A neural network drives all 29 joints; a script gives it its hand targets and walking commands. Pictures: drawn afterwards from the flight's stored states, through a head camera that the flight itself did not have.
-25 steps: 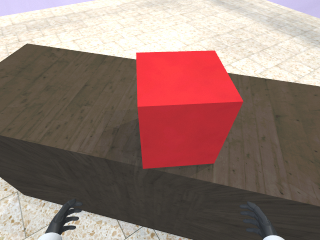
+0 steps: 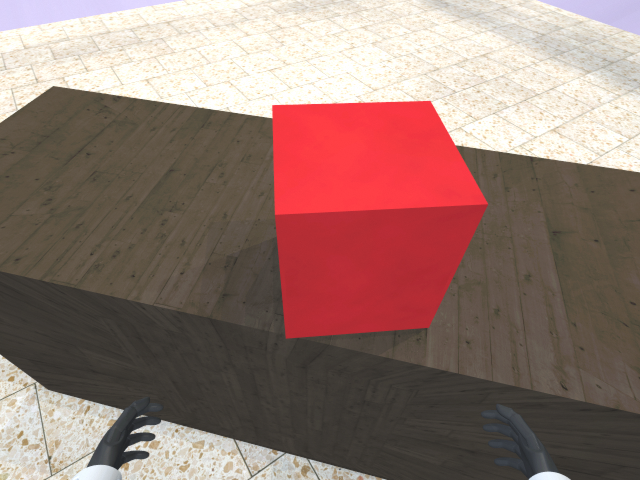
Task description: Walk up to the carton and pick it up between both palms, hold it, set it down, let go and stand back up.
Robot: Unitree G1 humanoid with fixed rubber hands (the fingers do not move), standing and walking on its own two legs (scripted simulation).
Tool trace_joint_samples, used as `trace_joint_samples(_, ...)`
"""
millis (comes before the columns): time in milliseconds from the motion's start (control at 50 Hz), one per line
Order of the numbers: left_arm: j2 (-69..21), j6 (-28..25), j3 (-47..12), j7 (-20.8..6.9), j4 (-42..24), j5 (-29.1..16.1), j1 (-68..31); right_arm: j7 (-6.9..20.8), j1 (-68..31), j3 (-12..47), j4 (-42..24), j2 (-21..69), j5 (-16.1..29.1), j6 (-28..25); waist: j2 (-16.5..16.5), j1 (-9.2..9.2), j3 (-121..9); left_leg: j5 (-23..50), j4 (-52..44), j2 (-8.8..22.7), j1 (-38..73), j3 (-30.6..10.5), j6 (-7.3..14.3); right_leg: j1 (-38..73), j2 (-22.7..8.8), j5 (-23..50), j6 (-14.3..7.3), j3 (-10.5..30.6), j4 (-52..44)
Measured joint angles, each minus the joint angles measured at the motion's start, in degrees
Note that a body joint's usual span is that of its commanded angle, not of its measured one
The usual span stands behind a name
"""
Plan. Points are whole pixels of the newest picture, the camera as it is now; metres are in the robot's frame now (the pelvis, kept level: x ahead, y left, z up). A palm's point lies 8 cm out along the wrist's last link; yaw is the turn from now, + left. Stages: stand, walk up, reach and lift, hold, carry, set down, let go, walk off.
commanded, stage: stand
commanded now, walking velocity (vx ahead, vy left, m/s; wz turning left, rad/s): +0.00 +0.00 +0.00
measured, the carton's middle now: (355, 223) +0.41 -0.05 +0.09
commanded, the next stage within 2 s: walk up in 0.92 s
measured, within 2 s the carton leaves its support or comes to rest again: neither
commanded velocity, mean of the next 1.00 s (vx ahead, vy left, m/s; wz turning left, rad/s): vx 0.00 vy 0.00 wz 0.00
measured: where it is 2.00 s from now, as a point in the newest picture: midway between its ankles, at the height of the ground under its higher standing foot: outside the picture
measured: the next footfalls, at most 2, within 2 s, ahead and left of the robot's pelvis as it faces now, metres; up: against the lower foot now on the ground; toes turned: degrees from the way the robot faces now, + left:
left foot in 2.00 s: +0.02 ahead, +0.08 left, +0.00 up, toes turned -6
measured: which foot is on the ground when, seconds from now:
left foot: down 0.00-1.00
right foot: down 0.00-1.00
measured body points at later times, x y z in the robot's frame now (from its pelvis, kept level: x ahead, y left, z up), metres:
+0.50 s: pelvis +0.00 +0.00 +0.00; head +0.00 +0.00 +0.45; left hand +0.17 +0.26 -0.08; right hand +0.15 -0.28 -0.08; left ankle +0.00 +0.13 -0.72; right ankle +0.01 -0.12 -0.72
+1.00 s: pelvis +0.00 +0.00 +0.00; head +0.00 +0.00 +0.45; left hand +0.16 +0.27 -0.08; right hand +0.15 -0.28 -0.08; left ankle +0.00 +0.13 -0.72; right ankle +0.01 -0.12 -0.72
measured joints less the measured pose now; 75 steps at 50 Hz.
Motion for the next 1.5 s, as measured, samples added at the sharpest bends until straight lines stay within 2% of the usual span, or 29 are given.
trace_joint_samples(1320, 1.6, 0.6, 0.0, 0.0, 2.2, -0.2, 0.0, 0.0, 0.0, -0.4, 3.4, -2.1, 0.0, 0.4, 0.0, 0.0, 0.7, 0.0, 0.0, 0.1, 0.0, 0.0, 0.0, 0.0, 0.1, 0.0, -0.1, 0.0, 0.0)
trace_joint_samples(1500, 2.3, 0.7, 0.0, 0.0, 2.2, -0.2, 0.0, 0.0, 0.0, -1.2, 3.4, -2.6, 0.0, 1.1, 0.0, 0.0, 1.4, -0.2, 0.0, 0.8, 0.0, 0.0, -0.2, -0.2, 0.8, 0.0, -1.0, 0.0, 0.1)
